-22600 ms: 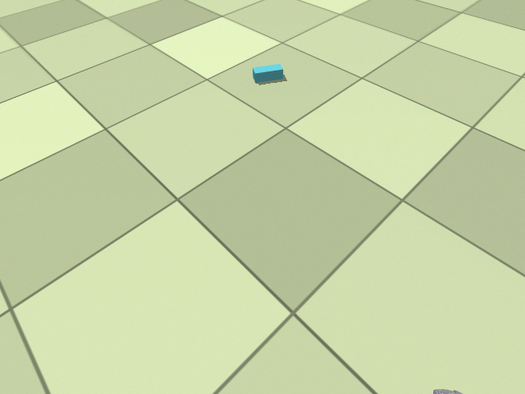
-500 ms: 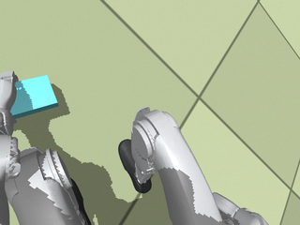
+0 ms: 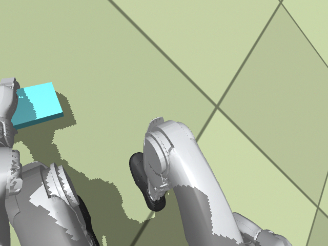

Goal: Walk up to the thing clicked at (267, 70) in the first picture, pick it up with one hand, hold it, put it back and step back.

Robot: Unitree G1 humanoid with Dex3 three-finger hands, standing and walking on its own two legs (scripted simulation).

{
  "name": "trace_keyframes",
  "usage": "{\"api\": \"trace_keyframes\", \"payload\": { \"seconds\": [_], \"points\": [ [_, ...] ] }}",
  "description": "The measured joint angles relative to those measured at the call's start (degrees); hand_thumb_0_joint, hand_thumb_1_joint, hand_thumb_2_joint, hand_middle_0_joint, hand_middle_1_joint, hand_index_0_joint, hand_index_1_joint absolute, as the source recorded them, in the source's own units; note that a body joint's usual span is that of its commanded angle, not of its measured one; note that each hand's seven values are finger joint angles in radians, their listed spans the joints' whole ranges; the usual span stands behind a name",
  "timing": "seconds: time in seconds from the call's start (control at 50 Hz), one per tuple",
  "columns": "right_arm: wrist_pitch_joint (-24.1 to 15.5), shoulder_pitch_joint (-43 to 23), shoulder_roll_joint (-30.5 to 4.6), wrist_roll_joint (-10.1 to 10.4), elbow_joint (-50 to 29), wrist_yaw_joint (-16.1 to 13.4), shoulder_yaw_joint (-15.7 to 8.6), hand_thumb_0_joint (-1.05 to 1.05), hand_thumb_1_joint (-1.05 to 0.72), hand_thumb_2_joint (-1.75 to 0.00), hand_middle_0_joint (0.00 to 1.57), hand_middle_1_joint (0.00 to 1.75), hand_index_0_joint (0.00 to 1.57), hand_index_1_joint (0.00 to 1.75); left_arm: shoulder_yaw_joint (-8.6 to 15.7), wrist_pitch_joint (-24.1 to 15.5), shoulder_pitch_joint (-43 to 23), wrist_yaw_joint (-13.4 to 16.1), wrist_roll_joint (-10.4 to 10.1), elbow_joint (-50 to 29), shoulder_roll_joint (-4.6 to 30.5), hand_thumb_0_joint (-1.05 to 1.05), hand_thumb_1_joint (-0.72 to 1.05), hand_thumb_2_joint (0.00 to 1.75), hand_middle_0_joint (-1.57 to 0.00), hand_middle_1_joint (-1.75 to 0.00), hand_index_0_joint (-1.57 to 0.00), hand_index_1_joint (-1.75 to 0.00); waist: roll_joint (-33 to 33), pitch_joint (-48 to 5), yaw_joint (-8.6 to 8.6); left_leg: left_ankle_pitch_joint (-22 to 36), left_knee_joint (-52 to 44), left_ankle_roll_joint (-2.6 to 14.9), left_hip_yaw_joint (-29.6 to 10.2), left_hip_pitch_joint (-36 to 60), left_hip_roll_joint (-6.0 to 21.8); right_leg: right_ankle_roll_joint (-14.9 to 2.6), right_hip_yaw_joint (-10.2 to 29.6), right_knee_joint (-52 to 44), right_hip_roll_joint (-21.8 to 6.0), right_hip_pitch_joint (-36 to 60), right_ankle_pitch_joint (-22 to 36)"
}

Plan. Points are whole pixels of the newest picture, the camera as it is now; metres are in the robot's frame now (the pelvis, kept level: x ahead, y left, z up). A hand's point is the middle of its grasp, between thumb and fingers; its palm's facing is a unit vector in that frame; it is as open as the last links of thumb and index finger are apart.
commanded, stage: settle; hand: left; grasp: from above
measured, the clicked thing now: (14, 111) +0.45 +0.22 -0.28
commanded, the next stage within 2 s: lift in 0.78 s
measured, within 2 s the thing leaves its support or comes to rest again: leaves its support in 0.24 s
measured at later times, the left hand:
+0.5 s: hand out of the picture +0.44 +0.24 -0.19, palm faces -0.39 -0.05 -0.92, open 11.5 cm
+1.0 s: hand out of the picture +0.43 +0.24 -0.12, palm faces -0.44 -0.04 -0.89, open 11.5 cm
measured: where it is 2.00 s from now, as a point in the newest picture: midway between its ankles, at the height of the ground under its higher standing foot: (120, 213)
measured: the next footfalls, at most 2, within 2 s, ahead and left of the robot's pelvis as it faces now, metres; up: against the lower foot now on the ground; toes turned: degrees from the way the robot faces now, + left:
none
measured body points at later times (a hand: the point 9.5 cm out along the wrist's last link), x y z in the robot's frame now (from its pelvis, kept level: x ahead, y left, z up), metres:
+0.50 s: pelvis +0.01 +0.00 +0.01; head +0.25 +0.07 +0.38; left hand +0.46 +0.24 -0.14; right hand +0.05 -0.26 -0.08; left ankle +0.06 +0.12 -0.29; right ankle +0.13 -0.11 -0.29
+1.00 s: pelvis +0.00 -0.01 +0.04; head +0.22 +0.05 +0.43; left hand +0.45 +0.24 -0.07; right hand +0.08 -0.29 -0.07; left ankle +0.06 +0.12 -0.29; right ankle +0.13 -0.11 -0.29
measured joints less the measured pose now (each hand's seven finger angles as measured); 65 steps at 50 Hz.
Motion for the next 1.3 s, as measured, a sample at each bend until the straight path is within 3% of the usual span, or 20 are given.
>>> {"api": "trace_keyframes", "payload": {
  "seconds": [0.22, 0.34, 0.42, 0.6, 0.72, 0.96, 1.04, 1.3],
  "points": [
    [0.3, 0.9, 0.6, 0.6, 0.8, 0.5, -1.3, 0.00, -0.92, -0.91, 0.19, 0.30, 0.20, 0.30, 1.3, 0.5, 1.1, -0.7, 0.7, -3.5, -1.2, 0.00, -0.16, 0.65, -0.57, -0.66, -0.49, -0.69, 0.6, -1.0, 0.90, -0.5, -0.4, -0.31, 0.1, 0.0, -0.2, -0.25, 0.1, -0.1, -0.1, -0.2, -0.6],
    [1.7, 1.9, 1.1, 2.0, 1.9, 1.0, -3.6, 0.00, -0.92, -0.91, 0.19, 0.30, 0.20, 0.30, 3.5, 2.1, 4.0, -1.7, 0.4, -9.1, -4.2, 0.00, -0.16, 0.65, -0.57, -0.72, -0.49, -0.74, 2.4, -3.6, 2.33, -0.7, -0.9, -0.41, 0.9, -0.2, -0.2, -0.52, 0.8, 0.2, -0.3, -0.9, -1.1],
    [4.2, 2.3, 1.6, 3.7, 2.9, 0.5, -6.2, 0.00, -0.92, -0.91, 0.19, 0.30, 0.20, 0.30, 3.2, 3.6, 5.7, -3.5, -0.7, -12.9, -7.1, 0.01, -0.16, 0.65, -0.55, -0.74, -0.48, -0.75, 3.9, -6.2, 4.00, -0.6, -1.9, -0.19, 2.3, -0.3, -0.1, -0.57, 1.9, 0.0, -0.4, -1.5, -1.3],
    [9.0, 1.9, 1.9, 6.8, 4.4, -3.2, -10.7, 0.00, -0.92, -0.91, 0.19, 0.30, 0.20, 0.30, 1.4, 5.9, 6.6, -10.3, -1.1, -16.6, -13.2, 0.01, -0.14, 0.65, -0.55, -0.75, -0.47, -0.76, 6.0, -11.9, 7.09, 0.5, -5.6, 0.15, 5.4, 0.7, -0.2, -0.66, 4.8, -1.4, -0.8, -1.6, -1.3],
    [11.1, 2.0, 2.0, 7.6, 4.4, -6.7, -12.5, 0.00, -0.92, -0.91, 0.19, 0.30, 0.20, 0.30, 0.9, 5.3, 5.5, -14.4, -0.1, -17.5, -14.5, 0.01, -0.15, 0.64, -0.55, -0.74, -0.48, -0.75, 6.2, -13.6, 8.07, 1.3, -7.6, -0.18, 6.4, 1.9, -0.6, -1.12, 5.6, -2.3, -1.3, -0.8, -1.3],
    [13.8, 3.0, 2.3, 8.2, 3.6, -12.4, -13.5, 0.00, -0.91, -0.91, 0.20, 0.30, 0.20, 0.30, -0.1, 3.4, 5.0, -18.2, 0.3, -20.3, -14.8, 0.01, -0.17, 0.65, -0.58, -0.72, -0.51, -0.73, 5.9, -14.1, 9.42, 2.3, -10.7, -0.47, 7.4, 3.8, -1.1, -1.47, 6.6, -4.2, -1.7, 0.7, -1.1],
    [14.6, 3.5, 2.8, 8.9, 3.3, -13.6, -13.8, 0.01, -0.91, -0.91, 0.20, 0.30, 0.20, 0.30, -0.2, 4.1, 5.9, -19.1, -0.6, -21.9, -15.6, 0.01, -0.18, 0.66, -0.60, -0.70, -0.52, -0.72, 6.1, -15.0, 10.00, 2.3, -11.7, -0.40, 7.7, 4.4, -1.2, -1.39, 6.9, -5.1, -1.8, 1.3, -1.3],
    [18.2, 3.7, 4.0, 12.4, 0.5, -17.3, -14.9, 0.01, -0.92, -0.91, 0.20, 0.30, 0.20, 0.30, -2.3, 5.7, 12.8, -25.9, -4.2, -33.6, -17.2, 0.01, -0.22, 0.68, -0.64, -0.67, -0.57, -0.69, 7.3, -17.5, 13.03, 2.6, -18.4, 0.15, 8.5, 11.0, -1.1, -0.80, 7.8, -11.3, -1.6, 7.9, -1.4]
  ]
}}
